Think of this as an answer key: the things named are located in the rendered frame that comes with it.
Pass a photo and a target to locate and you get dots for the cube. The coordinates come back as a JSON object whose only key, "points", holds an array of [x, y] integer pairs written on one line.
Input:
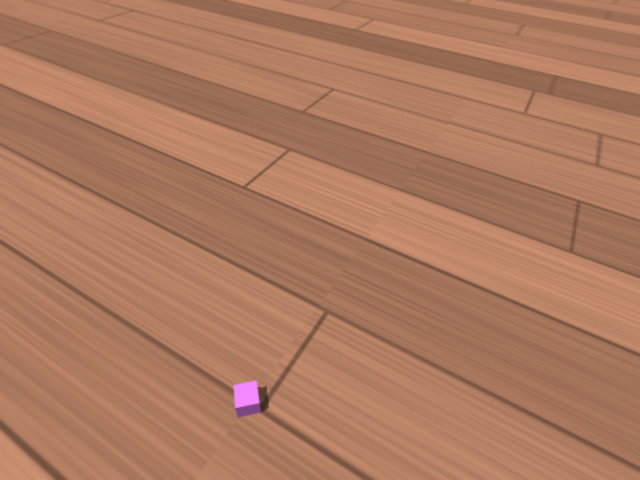
{"points": [[246, 397]]}

